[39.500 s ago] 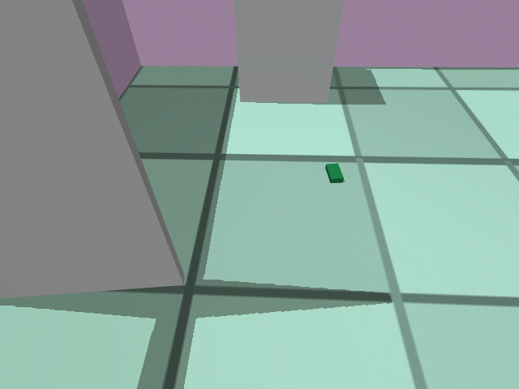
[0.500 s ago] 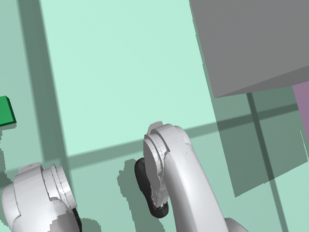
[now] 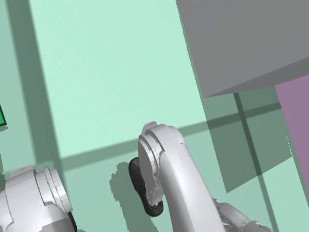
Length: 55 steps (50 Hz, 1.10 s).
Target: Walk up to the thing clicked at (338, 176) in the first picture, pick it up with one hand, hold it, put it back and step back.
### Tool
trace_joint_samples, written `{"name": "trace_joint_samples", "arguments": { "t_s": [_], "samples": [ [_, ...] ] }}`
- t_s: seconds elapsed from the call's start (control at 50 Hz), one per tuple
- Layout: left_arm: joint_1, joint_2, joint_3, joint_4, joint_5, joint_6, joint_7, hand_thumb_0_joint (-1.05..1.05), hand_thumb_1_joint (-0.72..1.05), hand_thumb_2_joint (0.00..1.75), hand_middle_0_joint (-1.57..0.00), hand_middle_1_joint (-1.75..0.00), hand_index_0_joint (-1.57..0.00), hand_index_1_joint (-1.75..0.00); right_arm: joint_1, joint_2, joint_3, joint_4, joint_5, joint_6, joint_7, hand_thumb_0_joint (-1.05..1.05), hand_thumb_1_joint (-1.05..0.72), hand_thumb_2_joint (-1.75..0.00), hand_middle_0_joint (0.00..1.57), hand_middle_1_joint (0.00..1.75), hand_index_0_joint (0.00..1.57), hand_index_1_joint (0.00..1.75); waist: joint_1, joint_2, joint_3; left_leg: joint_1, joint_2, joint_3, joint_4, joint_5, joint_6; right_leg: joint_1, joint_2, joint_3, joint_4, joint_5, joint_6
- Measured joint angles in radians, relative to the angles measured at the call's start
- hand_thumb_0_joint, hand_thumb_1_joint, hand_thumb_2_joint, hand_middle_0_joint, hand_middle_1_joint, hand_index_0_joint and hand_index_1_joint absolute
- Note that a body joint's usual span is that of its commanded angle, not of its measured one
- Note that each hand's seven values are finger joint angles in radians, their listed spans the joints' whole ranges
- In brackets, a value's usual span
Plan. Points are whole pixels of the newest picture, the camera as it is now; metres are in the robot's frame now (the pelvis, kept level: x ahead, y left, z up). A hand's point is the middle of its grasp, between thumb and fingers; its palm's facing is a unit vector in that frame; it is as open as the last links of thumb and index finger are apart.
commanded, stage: rest palm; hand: left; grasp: from above
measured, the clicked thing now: out of the picture +0.45 +0.30 -0.28
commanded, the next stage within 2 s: close in 0.22 s
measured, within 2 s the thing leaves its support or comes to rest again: neither
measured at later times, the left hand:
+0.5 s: hand out of the picture +0.43 +0.28 -0.25, palm faces -0.43 -0.11 -0.89, open 13.8 cm
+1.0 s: hand out of the picture +0.43 +0.30 -0.25, palm faces -0.48 -0.15 -0.86, open 12.8 cm
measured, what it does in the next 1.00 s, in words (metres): stands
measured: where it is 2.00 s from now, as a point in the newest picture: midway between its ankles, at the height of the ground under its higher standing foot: (113, 220)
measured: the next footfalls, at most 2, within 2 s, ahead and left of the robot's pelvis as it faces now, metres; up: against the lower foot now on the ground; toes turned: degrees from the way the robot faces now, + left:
none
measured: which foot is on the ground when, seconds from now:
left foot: down 0.00-1.00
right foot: down 0.00-1.00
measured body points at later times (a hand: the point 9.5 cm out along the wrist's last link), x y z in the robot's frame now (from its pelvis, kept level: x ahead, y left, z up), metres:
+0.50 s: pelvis +0.00 +0.00 +0.00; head +0.27 +0.13 +0.34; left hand +0.45 +0.29 -0.20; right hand +0.06 -0.25 -0.06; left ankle +0.06 +0.12 -0.26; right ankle +0.12 -0.14 -0.26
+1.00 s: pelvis +0.00 +0.00 +0.01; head +0.27 +0.13 +0.34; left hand +0.45 +0.31 -0.20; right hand +0.04 -0.25 -0.05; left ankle +0.06 +0.12 -0.26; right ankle +0.12 -0.14 -0.26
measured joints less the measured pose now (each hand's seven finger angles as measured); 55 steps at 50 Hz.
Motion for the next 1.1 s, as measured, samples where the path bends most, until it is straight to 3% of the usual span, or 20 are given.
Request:
{"name": "trace_joint_samples", "arguments": {
  "t_s": [0.12,0.26,0.44,0.52,0.62,0.74,0.8,0.88,0.98,1.1],
  "samples": [
    [-0.001,0.041,0.016,0.001,-0.027,-0.009,-0.049,0.00,-0.55,1.01,-0.09,-0.95,-0.06,-0.98,0.012,-0.004,0.014,0.001,0.000,-0.006,-0.001,0.00,-0.90,-0.90,0.20,0.30,0.20,0.30,-0.003,-0.006,0.023,0.001,-0.006,-0.011,0.009,-0.007,-0.007,0.003,-0.003,-0.007,0.007,-0.008,0.007],
    [0.019,0.055,-0.029,-0.032,-0.044,-0.057,-0.077,0.00,-0.56,1.02,-0.09,-0.96,-0.06,-0.99,0.022,0.006,0.040,0.004,-0.004,0.004,-0.004,0.00,-0.90,-0.91,0.20,0.30,0.20,0.30,0.011,-0.011,0.041,0.019,-0.008,-0.024,0.012,-0.022,-0.017,0.020,-0.004,-0.017,0.006,-0.017,0.010],
    [0.036,0.033,-0.057,-0.040,-0.010,-0.094,-0.019,0.00,-0.52,1.03,-0.11,-0.96,-0.08,-0.99,-0.001,0.015,0.056,-0.003,-0.013,0.010,-0.004,0.00,-0.90,-0.90,0.20,0.30,0.20,0.30,0.018,-0.011,0.035,0.035,-0.003,-0.035,0.011,-0.024,-0.018,0.035,0.002,-0.026,-0.003,-0.010,0.009],
    [0.029,0.026,-0.062,-0.027,0.004,-0.069,0.015,0.00,-0.47,1.03,-0.15,-0.95,-0.12,-0.98,-0.014,0.011,0.047,-0.013,-0.012,0.004,-0.008,0.00,-0.90,-0.90,0.20,0.30,0.20,0.30,0.008,-0.012,0.031,0.033,0.002,-0.031,0.004,-0.014,-0.012,0.033,0.006,-0.025,-0.013,0.001,0.007],
    [0.008,0.026,-0.056,-0.018,-0.011,-0.020,0.027,0.00,-0.43,0.99,-0.18,-0.92,-0.16,-0.95,-0.016,-0.006,0.034,-0.027,-0.003,-0.005,-0.008,0.00,-0.90,-0.90,0.20,0.30,0.20,0.30,-0.004,-0.014,0.035,0.025,0.005,-0.023,-0.007,-0.001,-0.003,0.028,0.008,-0.020,-0.024,0.012,0.009],
    [-0.022,0.062,0.000,0.004,-0.040,0.014,-0.018,0.00,-0.39,0.94,-0.21,-0.87,-0.18,-0.90,0.004,-0.028,0.032,-0.039,0.012,-0.008,-0.007,0.00,-0.90,-0.90,0.19,0.30,0.20,0.30,-0.021,-0.021,0.040,0.014,0.003,-0.018,-0.013,0.006,0.001,0.021,0.005,-0.018,-0.030,0.015,0.007],
    [-0.017,0.081,0.002,-0.002,-0.054,0.012,-0.058,0.00,-0.38,0.92,-0.22,-0.85,-0.19,-0.88,0.018,-0.031,0.039,-0.038,0.015,-0.004,-0.010,0.00,-0.90,-0.90,0.19,0.30,0.20,0.30,-0.021,-0.026,0.047,0.014,0.001,-0.021,-0.010,0.004,0.000,0.023,0.003,-0.019,-0.027,0.012,0.009],
    [-0.005,0.081,-0.026,-0.036,-0.066,-0.019,-0.085,0.00,-0.36,0.89,-0.23,-0.86,-0.21,-0.87,0.035,-0.024,0.048,-0.030,0.012,0.009,-0.016,0.00,-0.90,-0.90,0.19,0.30,0.20,0.30,-0.006,-0.024,0.052,0.020,-0.003,-0.024,-0.009,-0.001,-0.004,0.030,0.000,-0.023,-0.026,0.006,0.006],
    [0.011,0.078,-0.054,-0.048,-0.057,-0.062,-0.105,0.00,-0.31,0.86,-0.26,-0.84,-0.25,-0.85,0.039,-0.006,0.063,-0.034,0.007,0.028,-0.018,0.00,-0.90,-0.90,0.20,0.30,0.20,0.30,0.006,-0.016,0.043,0.027,-0.004,-0.032,-0.005,-0.008,-0.007,0.038,0.000,-0.029,-0.026,0.001,0.006],
    [0.031,0.065,-0.061,-0.039,-0.022,-0.101,-0.070,0.00,-0.22,0.81,-0.29,-0.83,-0.30,-0.82,0.021,0.012,0.076,-0.048,0.001,0.030,-0.023,0.00,-0.89,-0.90,0.20,0.30,0.20,0.30,0.012,-0.015,0.039,0.034,-0.002,-0.037,-0.004,-0.006,-0.007,0.045,0.003,-0.033,-0.030,0.006,0.003]
  ]
}}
